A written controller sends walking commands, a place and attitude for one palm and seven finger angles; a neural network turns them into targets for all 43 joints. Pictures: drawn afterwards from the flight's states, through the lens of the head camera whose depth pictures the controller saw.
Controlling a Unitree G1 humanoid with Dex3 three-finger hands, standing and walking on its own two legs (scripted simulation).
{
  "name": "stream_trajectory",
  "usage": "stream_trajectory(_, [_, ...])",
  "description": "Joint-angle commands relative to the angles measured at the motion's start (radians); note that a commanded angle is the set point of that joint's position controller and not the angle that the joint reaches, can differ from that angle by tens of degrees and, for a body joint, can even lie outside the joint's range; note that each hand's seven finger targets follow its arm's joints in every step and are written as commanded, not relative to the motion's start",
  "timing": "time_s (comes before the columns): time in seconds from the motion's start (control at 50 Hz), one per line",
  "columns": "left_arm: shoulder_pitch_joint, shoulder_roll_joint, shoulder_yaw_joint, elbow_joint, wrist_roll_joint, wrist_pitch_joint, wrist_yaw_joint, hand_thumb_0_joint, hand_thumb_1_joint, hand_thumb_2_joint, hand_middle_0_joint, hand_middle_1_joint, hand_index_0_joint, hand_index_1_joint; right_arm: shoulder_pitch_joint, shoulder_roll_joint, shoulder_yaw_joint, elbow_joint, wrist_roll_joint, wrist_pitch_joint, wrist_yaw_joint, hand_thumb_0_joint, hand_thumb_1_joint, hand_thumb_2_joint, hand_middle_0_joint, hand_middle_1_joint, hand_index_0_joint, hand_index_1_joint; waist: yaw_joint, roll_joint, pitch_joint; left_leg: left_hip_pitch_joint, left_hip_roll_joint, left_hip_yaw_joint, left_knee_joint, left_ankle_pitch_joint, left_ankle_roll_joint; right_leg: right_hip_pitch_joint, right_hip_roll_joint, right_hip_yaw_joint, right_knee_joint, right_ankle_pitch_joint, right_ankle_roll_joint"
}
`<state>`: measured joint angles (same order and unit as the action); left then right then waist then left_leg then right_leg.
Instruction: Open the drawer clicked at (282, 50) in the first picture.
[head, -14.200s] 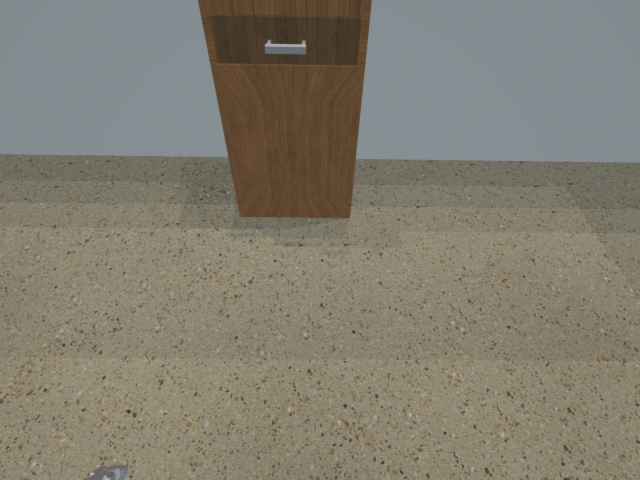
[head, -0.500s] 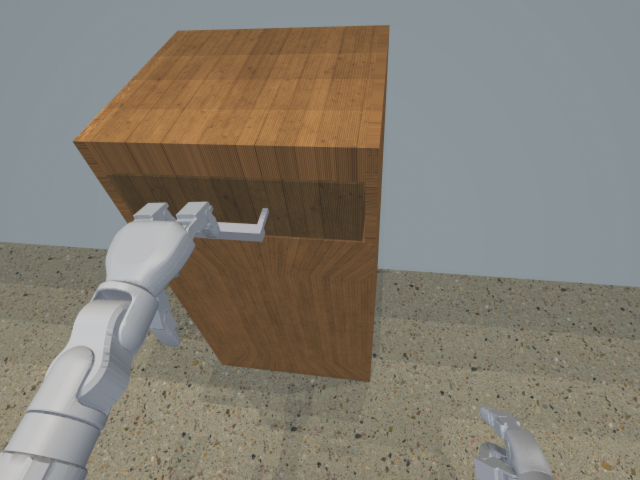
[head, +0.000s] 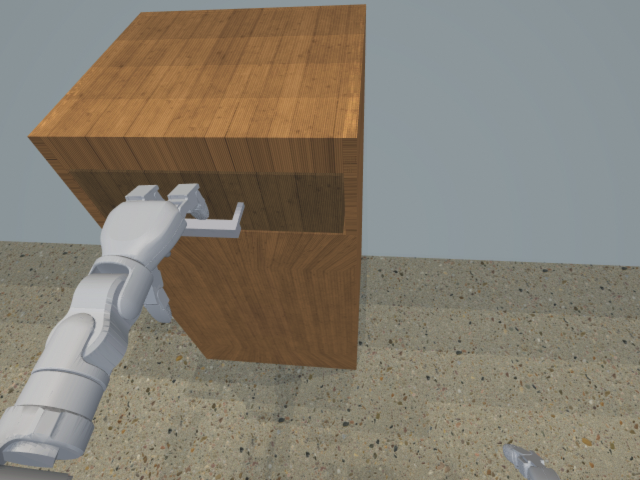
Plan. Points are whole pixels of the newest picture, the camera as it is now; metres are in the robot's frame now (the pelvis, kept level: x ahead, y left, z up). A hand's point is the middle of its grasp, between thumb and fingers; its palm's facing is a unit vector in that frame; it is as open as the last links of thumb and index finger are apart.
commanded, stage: move the hooked fingers above the handle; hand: left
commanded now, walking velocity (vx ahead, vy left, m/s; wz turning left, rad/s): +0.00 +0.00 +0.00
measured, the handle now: (206, 218) +0.49 +0.25 +0.00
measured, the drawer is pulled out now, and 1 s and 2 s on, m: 0.00 0.00 0.00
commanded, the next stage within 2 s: lower the fingers behind the handle in 1.54 s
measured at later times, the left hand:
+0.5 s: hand (179, 231) +0.41 +0.25 +0.06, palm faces -0.04 -0.05 -1.00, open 13.8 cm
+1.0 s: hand (194, 215) +0.45 +0.24 +0.05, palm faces -0.02 -0.04 -1.00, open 13.7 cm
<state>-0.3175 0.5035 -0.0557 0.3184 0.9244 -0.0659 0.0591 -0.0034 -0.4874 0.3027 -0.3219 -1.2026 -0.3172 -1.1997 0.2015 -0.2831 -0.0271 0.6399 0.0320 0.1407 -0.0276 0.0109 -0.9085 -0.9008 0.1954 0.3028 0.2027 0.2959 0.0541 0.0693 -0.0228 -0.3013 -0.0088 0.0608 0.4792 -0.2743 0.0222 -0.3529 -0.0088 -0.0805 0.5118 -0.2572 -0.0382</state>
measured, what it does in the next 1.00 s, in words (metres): stands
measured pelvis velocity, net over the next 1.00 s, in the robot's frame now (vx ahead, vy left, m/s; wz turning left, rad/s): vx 0.01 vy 0.02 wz -0.03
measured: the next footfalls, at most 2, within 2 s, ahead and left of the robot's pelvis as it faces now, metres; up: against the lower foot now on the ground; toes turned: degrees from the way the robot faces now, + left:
none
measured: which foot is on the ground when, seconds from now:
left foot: down 0.00-1.00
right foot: down 0.00-1.00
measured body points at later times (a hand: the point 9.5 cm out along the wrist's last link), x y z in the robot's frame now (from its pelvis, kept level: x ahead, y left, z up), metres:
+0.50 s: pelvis +0.01 +0.01 -0.01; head +0.06 -0.01 +0.44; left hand +0.41 +0.25 +0.12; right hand +0.12 -0.25 -0.14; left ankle -0.02 +0.11 -0.74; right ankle +0.00 -0.09 -0.74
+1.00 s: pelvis +0.01 +0.02 -0.01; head +0.08 +0.00 +0.43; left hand +0.45 +0.24 +0.10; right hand +0.06 -0.25 -0.15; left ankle -0.02 +0.11 -0.74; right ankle +0.00 -0.09 -0.74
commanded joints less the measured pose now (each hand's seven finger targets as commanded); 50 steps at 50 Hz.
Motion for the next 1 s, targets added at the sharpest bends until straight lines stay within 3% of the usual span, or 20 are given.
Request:
stream_trajectory(0.0, [-0.362,0.266,0.156,-0.180,0.005,-0.020,0.062,0.000,-0.500,0.300,-0.300,-1.200,-0.300,-1.200,-0.054,-0.098,-0.045,-0.133,-0.003,-0.038,-0.006,0.000,-0.900,-0.900,0.200,0.300,0.200,0.300,-0.001,-0.051,-0.360,0.040,-0.033,-0.032,-0.011,0.340,0.026,0.229,0.008,0.084,-0.019,0.324,0.002])
stream_trajectory(0.12, [-0.357,0.275,0.169,-0.072,0.004,-0.006,0.061,0.000,-0.500,0.300,-0.300,-1.200,-0.300,-1.200,-0.035,-0.106,-0.048,-0.124,0.001,-0.027,-0.008,0.000,-0.900,-0.900,0.200,0.300,0.200,0.300,-0.009,-0.092,-0.323,0.000,-0.030,-0.023,-0.001,0.327,0.028,0.208,0.010,0.082,-0.012,0.334,0.005])
stream_trajectory(0.16, [-0.408,0.266,0.147,-0.043,0.010,-0.005,0.057,0.000,-0.500,0.300,-0.300,-1.200,-0.300,-1.200,-0.029,-0.108,-0.046,-0.119,0.002,-0.024,-0.013,0.000,-0.900,-0.900,0.200,0.300,0.200,0.300,-0.022,-0.103,-0.314,-0.011,-0.030,-0.020,0.002,0.312,0.029,0.194,0.008,0.083,-0.012,0.331,0.007])
stream_trajectory(0.18, [-0.412,0.292,0.168,-0.038,0.014,-0.010,0.054,0.000,-0.500,0.300,-0.300,-1.200,-0.300,-1.200,-0.023,-0.112,-0.048,-0.123,0.002,-0.023,-0.014,0.000,-0.900,-0.900,0.200,0.300,0.200,0.300,-0.018,-0.094,-0.331,-0.016,-0.031,-0.024,0.004,0.311,0.029,0.201,0.011,0.084,-0.008,0.317,0.005])
stream_trajectory(0.26, [-0.499,0.232,0.101,-0.017,0.018,-0.039,0.050,0.000,-0.500,0.300,-0.300,-1.200,-0.300,-1.200,0.003,-0.105,-0.054,-0.118,0.001,-0.023,-0.015,0.000,-0.900,-0.900,0.200,0.300,0.200,0.300,-0.045,-0.065,-0.338,0.015,-0.029,-0.029,0.025,0.327,0.030,0.140,0.014,0.076,0.001,0.314,0.002])
stream_trajectory(0.3, [-0.527,0.276,0.138,0.027,0.024,-0.054,0.055,0.000,-0.500,0.300,-0.300,-1.200,-0.300,-1.200,0.023,-0.111,-0.057,-0.107,-0.002,-0.023,-0.018,0.000,-0.900,-0.900,0.200,0.300,0.200,0.300,-0.043,-0.071,-0.346,0.004,-0.029,-0.029,0.032,0.311,0.031,0.131,0.016,0.078,0.004,0.294,0.002])
stream_trajectory(0.36, [-0.600,0.242,0.102,0.050,0.036,-0.075,0.071,0.000,-0.500,0.300,-0.300,-1.200,-0.300,-1.200,0.045,-0.106,-0.062,-0.097,-0.005,-0.023,-0.017,0.000,-0.900,-0.900,0.200,0.300,0.200,0.300,-0.054,-0.047,-0.374,0.023,-0.027,-0.036,0.050,0.349,0.028,0.097,0.019,0.071,0.021,0.309,-0.003])
stream_trajectory(0.38, [-0.615,0.266,0.123,0.060,0.041,-0.081,0.077,0.000,-0.500,0.300,-0.300,-1.200,-0.300,-1.200,0.055,-0.109,-0.064,-0.092,-0.007,-0.021,-0.016,0.000,-0.900,-0.900,0.200,0.300,0.200,0.300,-0.054,-0.040,-0.391,0.024,-0.026,-0.042,0.056,0.366,0.025,0.095,0.022,0.069,0.029,0.307,-0.006])
stream_trajectory(0.44, [-0.675,0.228,0.087,0.107,0.052,-0.082,0.099,0.000,-0.500,0.300,-0.300,-1.200,-0.300,-1.200,0.074,-0.106,-0.067,-0.078,-0.007,-0.018,-0.011,0.000,-0.900,-0.900,0.200,0.300,0.200,0.300,-0.065,-0.025,-0.392,0.039,-0.019,-0.048,0.067,0.392,0.018,0.044,0.025,0.060,0.041,0.298,-0.008])
stream_trajectory(0.5, [-0.676,0.263,0.118,0.196,0.061,-0.066,0.115,0.000,-0.500,0.300,-0.300,-1.200,-0.300,-1.200,0.093,-0.114,-0.067,-0.074,-0.008,-0.011,-0.010,0.000,-0.900,-0.900,0.200,0.300,0.200,0.300,-0.061,-0.061,-0.406,-0.002,-0.020,-0.043,0.071,0.375,0.021,0.062,0.026,0.061,0.047,0.302,-0.007])
stream_trajectory(0.58, [-0.677,0.299,0.150,0.245,0.074,-0.057,0.124,0.000,-0.500,0.300,-0.300,-1.200,-0.300,-1.200,0.110,-0.121,-0.069,-0.077,-0.012,-0.003,-0.010,0.000,-0.900,-0.900,0.200,0.300,0.200,0.300,-0.050,-0.051,-0.443,-0.018,-0.016,-0.040,0.078,0.432,0.019,0.093,0.027,0.063,0.061,0.350,-0.010])
stream_trajectory(0.68, [-0.707,0.229,0.090,0.253,0.071,-0.073,0.114,0.000,-0.500,0.300,-0.300,-1.200,-0.300,-1.200,0.135,-0.121,-0.077,-0.077,-0.010,0.002,-0.006,0.000,-0.900,-0.900,0.200,0.300,0.200,0.300,-0.075,-0.048,-0.436,0.006,-0.005,-0.050,0.086,0.471,0.018,0.044,0.032,0.059,0.060,0.335,-0.008])
stream_trajectory(0.74, [-0.731,0.250,0.109,0.222,0.077,-0.095,0.126,0.000,-0.500,0.300,-0.300,-1.200,-0.300,-1.200,0.158,-0.122,-0.087,-0.063,-0.016,0.003,-0.003,0.000,-0.900,-0.900,0.200,0.300,0.200,0.300,-0.072,-0.023,-0.474,0.051,0.003,-0.057,0.100,0.521,0.015,0.019,0.036,0.061,0.066,0.332,-0.007])
stream_trajectory(0.76, [-0.735,0.226,0.089,0.237,0.080,-0.095,0.130,0.000,-0.500,0.300,-0.300,-1.200,-0.300,-1.200,0.162,-0.120,-0.088,-0.059,-0.017,0.005,-0.001,0.000,-0.900,-0.900,0.200,0.300,0.200,0.300,-0.081,-0.023,-0.467,0.053,0.003,-0.061,0.105,0.529,0.013,0.001,0.038,0.059,0.069,0.328,-0.007])
stream_trajectory(0.82, [-0.753,0.265,0.128,0.281,0.087,-0.092,0.159,0.000,-0.500,0.300,-0.300,-1.200,-0.300,-1.200,0.174,-0.125,-0.088,-0.041,-0.019,0.007,0.001,0.000,-0.900,-0.900,0.200,0.300,0.200,0.300,-0.081,-0.045,-0.450,0.027,0.004,-0.062,0.104,0.509,0.012,-0.007,0.040,0.056,0.072,0.315,-0.007])
stream_trajectory(0.86, [-0.755,0.257,0.124,0.280,0.089,-0.082,0.175,0.000,-0.500,0.300,-0.300,-1.200,-0.300,-1.200,0.169,-0.122,-0.087,-0.045,-0.019,0.005,0.005,0.000,-0.900,-0.900,0.200,0.300,0.200,0.300,-0.073,-0.022,-0.456,0.021,0.003,-0.057,0.100,0.495,0.011,-0.003,0.039,0.054,0.072,0.308,-0.009])
stream_trajectory(0.88, [-0.752,0.301,0.163,0.285,0.094,-0.079,0.182,0.000,-0.500,0.300,-0.300,-1.200,-0.300,-1.200,0.168,-0.127,-0.085,-0.045,-0.020,0.006,0.003,0.000,-0.900,-0.900,0.200,0.300,0.200,0.300,-0.063,-0.025,-0.476,0.010,0.002,-0.057,0.098,0.498,0.011,0.022,0.039,0.057,0.076,0.313,-0.011])
stream_trajectory(0.96, [-0.765,0.287,0.136,0.314,0.098,-0.050,0.191,0.000,-0.500,0.300,-0.300,-1.200,-0.300,-1.200,0.154,-0.123,-0.079,-0.053,-0.014,0.006,0.001,0.000,-0.900,-0.900,0.200,0.300,0.200,0.300,-0.076,-0.036,-0.430,-0.027,-0.002,-0.043,0.081,0.415,0.017,0.028,0.037,0.058,0.062,0.298,-0.009])
stream_trajectory(0.98, [-0.754,0.318,0.165,0.335,0.097,-0.045,0.189,0.000,-0.500,0.300,-0.300,-1.200,-0.300,-1.200,0.154,-0.128,-0.079,-0.051,-0.012,0.006,-0.004,0.000,-0.900,-0.900,0.200,0.300,0.200,0.300,-0.074,-0.062,-0.430,-0.043,-0.003,-0.043,0.077,0.397,0.021,0.046,0.037,0.059,0.059,0.292,-0.008])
